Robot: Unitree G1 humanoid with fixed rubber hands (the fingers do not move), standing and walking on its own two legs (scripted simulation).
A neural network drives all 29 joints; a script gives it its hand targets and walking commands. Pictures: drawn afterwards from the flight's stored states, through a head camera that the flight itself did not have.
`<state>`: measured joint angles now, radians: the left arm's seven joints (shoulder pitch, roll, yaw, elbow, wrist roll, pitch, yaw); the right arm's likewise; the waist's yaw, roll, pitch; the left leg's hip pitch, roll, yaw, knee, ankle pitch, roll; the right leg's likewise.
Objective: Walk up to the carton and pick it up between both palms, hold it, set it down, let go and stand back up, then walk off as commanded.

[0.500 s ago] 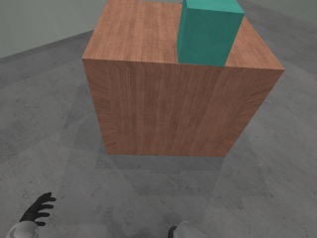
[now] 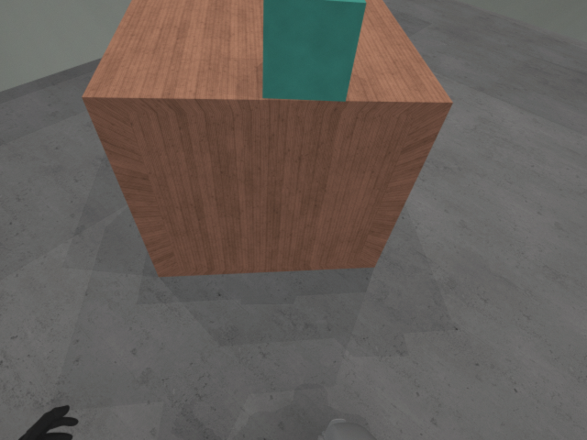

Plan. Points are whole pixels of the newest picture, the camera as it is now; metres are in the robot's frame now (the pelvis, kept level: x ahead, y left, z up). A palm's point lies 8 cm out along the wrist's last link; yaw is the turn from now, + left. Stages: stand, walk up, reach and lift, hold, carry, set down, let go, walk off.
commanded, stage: walk off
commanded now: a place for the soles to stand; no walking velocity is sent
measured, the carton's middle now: (306, 36) +0.90 +0.00 +0.12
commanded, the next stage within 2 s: stand in 0.26 s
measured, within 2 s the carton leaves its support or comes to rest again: neither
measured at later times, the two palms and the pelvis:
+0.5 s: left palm out of the picture +0.13 +0.27 -0.07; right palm out of the picture +0.12 -0.37 -0.06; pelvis +0.04 -0.05 +0.01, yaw +3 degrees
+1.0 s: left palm out of the picture +0.12 +0.27 -0.07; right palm (559, 423) +0.16 -0.36 -0.05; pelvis +0.03 -0.04 +0.02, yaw +3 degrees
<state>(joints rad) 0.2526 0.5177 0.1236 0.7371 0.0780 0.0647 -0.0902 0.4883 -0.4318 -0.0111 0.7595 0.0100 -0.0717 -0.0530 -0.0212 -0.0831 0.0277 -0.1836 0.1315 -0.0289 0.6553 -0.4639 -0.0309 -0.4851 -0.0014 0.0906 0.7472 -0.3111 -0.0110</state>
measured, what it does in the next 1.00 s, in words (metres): steps on the spot: right foot, then left foot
